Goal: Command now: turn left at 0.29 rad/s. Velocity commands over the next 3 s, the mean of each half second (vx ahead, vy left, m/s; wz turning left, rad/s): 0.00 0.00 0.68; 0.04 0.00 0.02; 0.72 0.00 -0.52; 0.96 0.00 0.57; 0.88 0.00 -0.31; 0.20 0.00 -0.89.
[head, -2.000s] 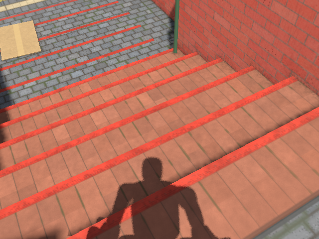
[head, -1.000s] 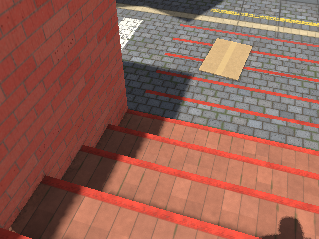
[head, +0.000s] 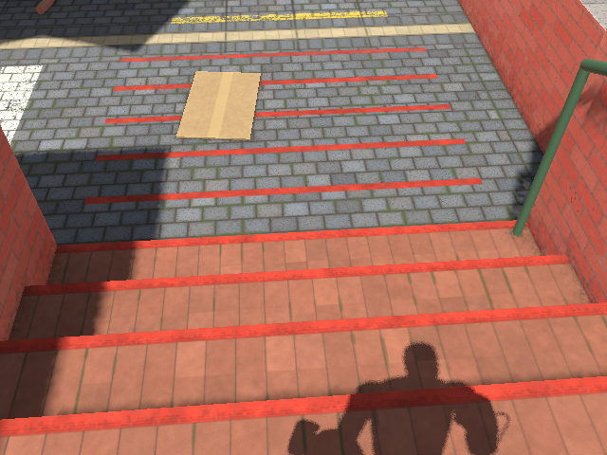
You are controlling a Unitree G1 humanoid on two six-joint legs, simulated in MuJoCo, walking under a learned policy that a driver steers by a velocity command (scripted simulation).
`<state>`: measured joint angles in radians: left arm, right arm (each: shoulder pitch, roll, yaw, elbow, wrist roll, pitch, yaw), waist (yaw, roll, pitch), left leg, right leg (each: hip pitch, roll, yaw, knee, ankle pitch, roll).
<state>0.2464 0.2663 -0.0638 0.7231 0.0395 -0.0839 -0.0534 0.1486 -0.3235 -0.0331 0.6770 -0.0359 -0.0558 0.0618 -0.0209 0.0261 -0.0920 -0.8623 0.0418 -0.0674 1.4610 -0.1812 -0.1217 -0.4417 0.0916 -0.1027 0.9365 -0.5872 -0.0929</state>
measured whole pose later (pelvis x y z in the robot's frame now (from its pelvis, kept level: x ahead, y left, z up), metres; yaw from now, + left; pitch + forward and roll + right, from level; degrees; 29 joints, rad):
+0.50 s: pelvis +0.10 +0.09 -0.11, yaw +20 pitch +1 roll -3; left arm 0.44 0.25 -0.02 0.88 0.08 -0.03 -0.02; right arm 0.25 -0.28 -0.07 0.80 -0.09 -0.04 0.04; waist 0.03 0.05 0.03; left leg -0.33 0.02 0.06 0.41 -0.11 0.08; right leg -0.43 -0.09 -0.11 1.75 -0.87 0.07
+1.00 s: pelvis +0.19 +0.05 -0.13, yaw +19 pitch +4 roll +0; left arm 0.33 0.27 0.05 0.74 0.09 -0.09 -0.01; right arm 0.29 -0.24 -0.06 0.73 -0.07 -0.08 -0.06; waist -0.03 0.00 -0.07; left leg -0.43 0.08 0.01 0.74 -0.46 0.00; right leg -0.36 0.03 -0.02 0.60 -0.36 -0.05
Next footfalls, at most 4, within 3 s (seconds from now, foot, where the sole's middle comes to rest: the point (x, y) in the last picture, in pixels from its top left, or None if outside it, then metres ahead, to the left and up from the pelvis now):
0.44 left None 0.18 0.21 -0.89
0.96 right None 0.26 -0.03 -0.89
1.62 left None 0.64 0.27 -1.07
2.04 right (235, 357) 1.04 0.23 -1.24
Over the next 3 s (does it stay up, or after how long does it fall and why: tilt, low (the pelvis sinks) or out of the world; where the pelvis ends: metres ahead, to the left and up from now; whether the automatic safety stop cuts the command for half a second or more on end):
stays up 1.55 0.49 -0.78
